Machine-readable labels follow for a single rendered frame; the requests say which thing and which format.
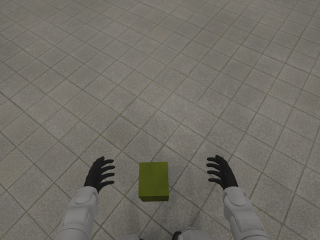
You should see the right robot thigh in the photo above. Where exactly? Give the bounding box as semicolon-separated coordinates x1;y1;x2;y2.
177;229;213;240

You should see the robot right shin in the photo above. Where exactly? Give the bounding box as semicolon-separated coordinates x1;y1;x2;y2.
182;227;195;233

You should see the left robot hand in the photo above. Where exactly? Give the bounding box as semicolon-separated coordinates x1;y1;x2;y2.
83;156;115;194

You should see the right robot hand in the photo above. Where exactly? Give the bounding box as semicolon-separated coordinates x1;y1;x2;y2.
206;155;239;191

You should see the carton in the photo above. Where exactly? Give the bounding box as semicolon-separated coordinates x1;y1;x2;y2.
138;162;169;202

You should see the left robot forearm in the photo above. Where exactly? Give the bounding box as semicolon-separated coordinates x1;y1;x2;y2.
54;186;99;240

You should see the right robot forearm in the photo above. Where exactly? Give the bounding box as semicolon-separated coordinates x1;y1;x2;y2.
223;186;270;240

